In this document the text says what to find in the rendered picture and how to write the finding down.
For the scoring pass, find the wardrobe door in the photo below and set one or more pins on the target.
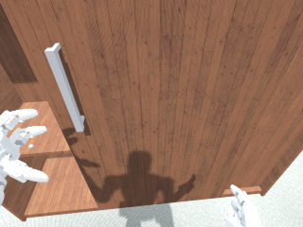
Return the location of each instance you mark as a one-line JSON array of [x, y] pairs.
[[172, 91], [280, 125]]

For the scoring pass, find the right robot hand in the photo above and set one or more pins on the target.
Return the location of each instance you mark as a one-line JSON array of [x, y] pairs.
[[247, 213]]

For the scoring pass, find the handle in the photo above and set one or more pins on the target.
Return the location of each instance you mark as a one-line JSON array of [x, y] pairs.
[[55, 63]]

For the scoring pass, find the left robot hand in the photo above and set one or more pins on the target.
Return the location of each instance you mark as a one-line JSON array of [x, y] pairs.
[[11, 166]]

